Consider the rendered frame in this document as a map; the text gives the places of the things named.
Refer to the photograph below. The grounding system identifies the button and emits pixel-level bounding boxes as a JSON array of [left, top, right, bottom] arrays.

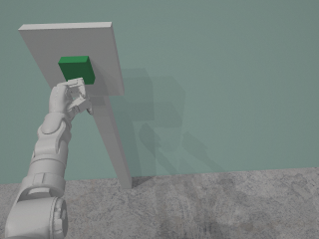
[[58, 56, 96, 85]]

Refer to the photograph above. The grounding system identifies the panel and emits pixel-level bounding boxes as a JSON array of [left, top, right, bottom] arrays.
[[18, 22, 133, 190]]

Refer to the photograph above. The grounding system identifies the robot left forearm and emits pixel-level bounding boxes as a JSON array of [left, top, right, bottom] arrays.
[[4, 112, 72, 238]]

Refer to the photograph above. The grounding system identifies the robot left hand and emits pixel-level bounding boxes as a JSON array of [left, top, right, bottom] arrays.
[[48, 78, 94, 121]]

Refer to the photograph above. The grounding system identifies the robot left upper arm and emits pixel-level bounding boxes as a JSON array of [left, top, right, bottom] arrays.
[[2, 196, 69, 239]]

